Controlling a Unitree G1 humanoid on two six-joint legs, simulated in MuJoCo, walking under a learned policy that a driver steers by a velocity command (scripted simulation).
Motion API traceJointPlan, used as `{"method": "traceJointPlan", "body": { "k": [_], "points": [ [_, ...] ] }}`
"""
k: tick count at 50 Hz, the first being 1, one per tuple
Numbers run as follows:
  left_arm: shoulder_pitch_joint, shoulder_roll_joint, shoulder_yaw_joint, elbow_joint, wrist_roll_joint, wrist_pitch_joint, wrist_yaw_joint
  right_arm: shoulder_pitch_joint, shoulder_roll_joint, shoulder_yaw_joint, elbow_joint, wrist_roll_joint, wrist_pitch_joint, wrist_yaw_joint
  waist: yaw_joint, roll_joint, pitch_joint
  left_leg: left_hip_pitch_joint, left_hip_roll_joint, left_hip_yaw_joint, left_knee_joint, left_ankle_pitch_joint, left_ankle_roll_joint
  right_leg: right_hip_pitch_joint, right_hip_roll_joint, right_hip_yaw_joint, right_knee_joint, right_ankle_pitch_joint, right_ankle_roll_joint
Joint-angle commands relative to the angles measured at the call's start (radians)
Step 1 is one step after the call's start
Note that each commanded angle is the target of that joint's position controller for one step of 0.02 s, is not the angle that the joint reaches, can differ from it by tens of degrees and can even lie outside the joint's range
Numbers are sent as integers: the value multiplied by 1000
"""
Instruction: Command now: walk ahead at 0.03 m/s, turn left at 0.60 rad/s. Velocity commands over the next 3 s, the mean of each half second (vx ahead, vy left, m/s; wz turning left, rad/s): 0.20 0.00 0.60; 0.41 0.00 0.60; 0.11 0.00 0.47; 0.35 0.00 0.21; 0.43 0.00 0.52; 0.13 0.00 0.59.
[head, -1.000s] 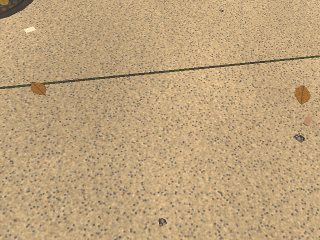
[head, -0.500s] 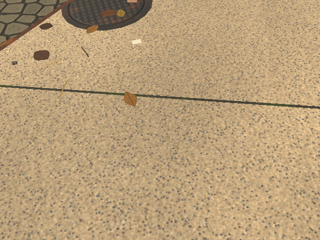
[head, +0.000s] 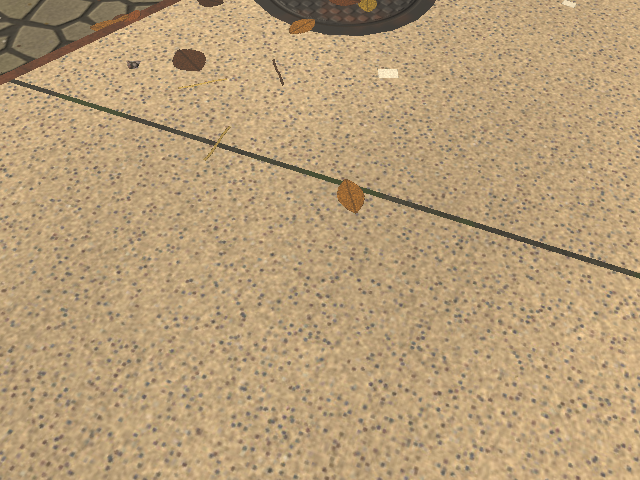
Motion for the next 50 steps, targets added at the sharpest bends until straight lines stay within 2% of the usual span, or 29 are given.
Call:
{"method": "traceJointPlan", "body": {
  "k": [1, 4, 6, 7, 8, 9, 10, 11, 12, 14, 18, 22, 26, 28, 29, 30, 31, 32, 33, 34, 35, 36, 37, 38, 40, 42, 44, 47, 50],
  "points": [
    [46, 81, 25, -57, -5, -8, -1, -44, -166, -48, -76, 0, -5, -6, 20, 150, -177, 76, 231, -299, -139, -57, 170, 110, 28, -9, -79, 24, -2],
    [48, 84, 31, -68, -11, -21, -12, -37, -162, -46, -73, 7, 4, 0, 16, 171, -177, 117, 230, -366, -100, -28, 151, 161, 46, -10, -213, 11, -26],
    [109, 84, 41, -53, -9, -30, -18, -49, -149, -40, -73, 22, 13, -4, 57, 165, -175, 90, 187, -363, -40, -30, 101, 292, 41, -30, -437, 137, -60],
    [156, 140, 57, -49, 5, -28, -14, -14, -108, -28, -72, 21, 14, -7, 55, 67, -207, -10, 122, -295, 70, -259, 43, 419, -104, 84, -524, 120, -116],
    [147, 225, 76, -51, 25, -15, -9, 4, -71, -22, -91, 23, 7, -5, 22, -215, -155, -250, -52, -57, 294, -487, -19, 478, -308, 344, -610, 29, -248],
    [138, 209, 76, -64, 42, -21, -11, -17, -145, -41, -102, 10, -11, -5, 45, -259, -118, -322, 12, -41, 504, -457, -51, 395, -401, 505, -677, -141, -340],
    [93, 159, 61, -83, 30, -28, -2, -17, -184, -56, -89, 12, -16, 0, 28, -193, -88, -333, 54, -49, 588, -364, -59, 377, -358, 437, -681, -238, -315],
    [60, 134, 55, -87, 8, -31, 8, 11, -179, -59, -65, 10, -12, 3, 12, -167, -65, -350, 65, -22, 626, -299, -77, 389, -295, 344, -680, -236, -263],
    [61, 121, 52, -89, -7, -35, 16, 26, -162, -57, -50, 5, -9, 3, 18, -152, -66, -379, 75, -4, 678, -249, -95, 429, -265, 284, -672, -208, -234],
    [113, 111, 46, -81, -8, -41, 23, 5, -111, -42, -54, 10, -12, 14, 48, -120, -51, -396, 98, 38, 721, -186, -111, 443, -239, 179, -693, -140, -222],
    [207, 131, 59, -57, -3, -51, 15, -83, -68, -22, -90, 17, -29, 28, 108, -128, -31, -418, 136, 72, 574, -124, -131, 515, -250, 85, -728, -79, -240],
    [212, 174, 77, -38, -12, -57, 2, -115, -39, -5, -102, 18, -41, 49, 113, -134, -16, -301, 167, 109, 371, -108, -116, 481, -274, -15, -738, 11, -243],
    [208, 200, 90, -17, -35, -59, -17, -119, -50, -2, -103, 23, -41, 66, 103, -133, 1, -153, 168, 159, 235, -165, -68, 440, -293, -90, -713, 41, -232],
    [198, 208, 94, -6, -50, -50, -24, -86, -62, -7, -96, 23, -40, 69, 69, -116, -4, -62, 146, 194, 154, -175, -27, 430, -307, -120, -655, 90, -218],
    [179, 208, 92, -4, -54, -46, -24, -12, -75, -18, -71, 22, -39, 68, 18, -98, -35, 73, 106, 231, 87, -142, -2, 389, -289, -168, -554, 227, -196],
    [200, 170, 78, 2, -47, -47, -24, 123, -130, -51, -25, 26, -37, 60, -41, -40, -117, 293, 58, 236, 54, -132, 30, 321, -236, -247, -341, 396, -161],
    [193, 111, 54, -27, -17, -53, -23, 314, -221, -86, 13, 35, -33, 44, -124, 121, -209, 558, 192, -11, -10, -200, 99, 101, -162, -307, 34, 248, -91],
    [174, 13, 20, -122, 10, -81, -20, 307, -349, -93, -14, 34, -52, 39, -57, 387, -270, 730, 428, -621, -173, -398, 295, -303, 24, -183, 356, -256, -29],
    [86, 124, 42, -125, -37, -110, -23, 303, -249, -66, -21, 27, -78, 48, -120, 208, -260, 706, 461, -665, -260, -477, 318, -410, -7, -28, 453, -193, -46],
    [64, 154, 50, -130, -58, -126, -30, 264, -186, -42, -9, 19, -93, 49, -87, 190, -166, 631, 441, -545, -248, -398, 287, -435, -49, -27, 426, -97, -78],
    [79, 151, 48, -109, -37, -133, -28, 209, -144, -27, -15, 18, -97, 48, -51, 117, -121, 527, 396, -432, -231, -296, 250, -374, -86, -28, 358, -14, -85],
    [85, 145, 51, -95, -7, -134, -27, 147, -122, -17, -22, 16, -93, 44, -17, 95, -84, 428, 348, -339, -234, -191, 223, -306, -107, -25, 271, 52, -77],
    [95, 141, 53, -89, 3, -129, -33, 109, -112, -10, -30, 5, -91, 39, 12, 115, -67, 356, 311, -282, -254, -109, 209, -241, -112, -25, 225, 102, -70],
    [99, 130, 51, -82, 6, -122, -38, 93, -114, -10, -27, -1, -93, 32, 25, 120, -64, 318, 294, -251, -266, -17, 209, -208, -100, -40, 197, 139, -56],
    [79, 105, 43, -80, 9, -109, -41, 104, -130, -14, -6, 3, -98, 17, 33, 89, -59, 273, 269, -184, -269, 131, 208, -184, -73, -61, 107, 214, -27],
    [-10, 68, 27, -103, 6, -107, -40, 136, -142, -18, 24, 13, -98, 6, 10, 78, -32, 229, 232, -132, -261, 173, 182, -146, -41, -71, -73, 324, -15],
    [-104, 37, 14, -126, 3, -111, -48, 163, -154, -24, 49, 16, -89, -4, -18, 96, -7, 174, 192, -93, -225, 268, 142, -59, 14, -92, -246, 424, -18],
    [-170, 53, 20, -147, -7, -118, -65, 237, -167, -33, 91, 28, -72, -16, -39, 109, -32, 193, 204, -143, -168, 303, 102, 46, 63, -75, -367, 509, -45],
    [-121, 96, 40, -134, -6, -115, -64, 208, -159, -39, 90, 26, -58, -29, 2, 133, -66, 280, 225, -221, -47, 353, 64, 106, 58, -24, -412, 435, -86]
  ]
}}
